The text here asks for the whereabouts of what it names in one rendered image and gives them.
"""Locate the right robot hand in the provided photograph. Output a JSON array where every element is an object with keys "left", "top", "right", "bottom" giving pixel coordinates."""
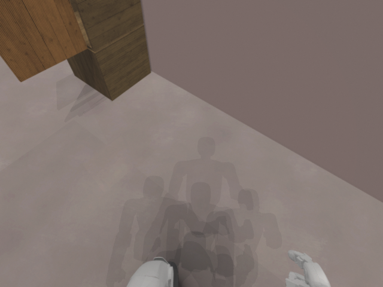
[{"left": 285, "top": 250, "right": 331, "bottom": 287}]

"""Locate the left robot thigh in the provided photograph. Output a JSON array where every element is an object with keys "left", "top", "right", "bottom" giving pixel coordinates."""
[{"left": 127, "top": 260, "right": 174, "bottom": 287}]

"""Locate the cupboard door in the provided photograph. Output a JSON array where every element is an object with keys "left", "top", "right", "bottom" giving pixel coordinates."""
[{"left": 0, "top": 0, "right": 88, "bottom": 82}]

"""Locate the left robot shin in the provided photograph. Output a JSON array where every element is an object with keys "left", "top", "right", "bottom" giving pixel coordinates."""
[{"left": 153, "top": 257, "right": 169, "bottom": 264}]

